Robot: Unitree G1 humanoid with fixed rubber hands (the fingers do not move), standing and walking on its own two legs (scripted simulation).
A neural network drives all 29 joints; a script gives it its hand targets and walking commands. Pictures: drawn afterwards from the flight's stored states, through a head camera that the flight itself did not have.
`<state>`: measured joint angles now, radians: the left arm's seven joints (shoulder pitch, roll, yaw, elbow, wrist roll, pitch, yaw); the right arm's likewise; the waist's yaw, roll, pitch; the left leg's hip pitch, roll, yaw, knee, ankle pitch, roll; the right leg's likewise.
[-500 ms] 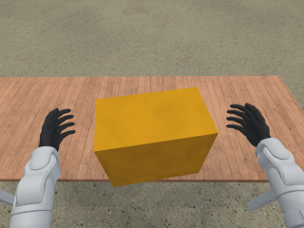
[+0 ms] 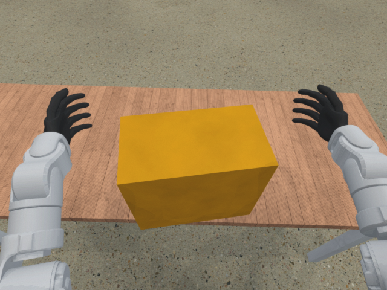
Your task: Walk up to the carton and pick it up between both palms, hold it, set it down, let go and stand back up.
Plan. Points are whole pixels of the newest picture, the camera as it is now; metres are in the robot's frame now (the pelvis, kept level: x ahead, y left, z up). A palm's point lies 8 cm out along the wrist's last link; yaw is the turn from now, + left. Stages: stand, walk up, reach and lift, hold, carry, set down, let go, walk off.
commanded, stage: reach and lift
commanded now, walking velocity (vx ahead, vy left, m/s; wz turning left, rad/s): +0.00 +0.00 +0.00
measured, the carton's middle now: (192, 171) +0.38 +0.02 -0.02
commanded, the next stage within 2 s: none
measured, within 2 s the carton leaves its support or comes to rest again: neither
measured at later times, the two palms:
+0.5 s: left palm (66, 135) +0.38 +0.28 +0.11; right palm (317, 121) +0.44 -0.23 +0.11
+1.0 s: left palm (87, 161) +0.37 +0.26 +0.03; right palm (290, 148) +0.43 -0.21 +0.02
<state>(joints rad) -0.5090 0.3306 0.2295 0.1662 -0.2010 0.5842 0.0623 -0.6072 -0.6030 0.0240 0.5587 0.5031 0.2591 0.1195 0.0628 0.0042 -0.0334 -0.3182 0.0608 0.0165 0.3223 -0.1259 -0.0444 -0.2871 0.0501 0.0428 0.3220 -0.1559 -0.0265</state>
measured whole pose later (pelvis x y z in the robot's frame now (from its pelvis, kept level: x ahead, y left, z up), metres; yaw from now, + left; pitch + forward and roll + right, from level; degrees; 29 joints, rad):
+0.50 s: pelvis +0.01 +0.01 +0.00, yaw +2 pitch +8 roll -1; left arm -0.60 0.30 0.16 0.47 -0.16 0.42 0.05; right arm -0.72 -0.55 0.02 0.88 0.44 0.13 0.13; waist 0.07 0.00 -0.07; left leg -0.36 0.05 -0.01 0.38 -0.16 -0.04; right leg -0.30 0.04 0.01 0.33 -0.18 -0.02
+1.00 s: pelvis +0.00 +0.00 -0.02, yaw +1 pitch +17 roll -1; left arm -0.65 0.23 0.09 0.98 -0.21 -0.17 0.06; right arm -0.72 -0.44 0.14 1.14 0.44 -0.24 0.08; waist 0.11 0.03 -0.17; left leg -0.63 0.07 -0.02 0.52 -0.19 -0.05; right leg -0.57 0.06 0.01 0.48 -0.21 -0.02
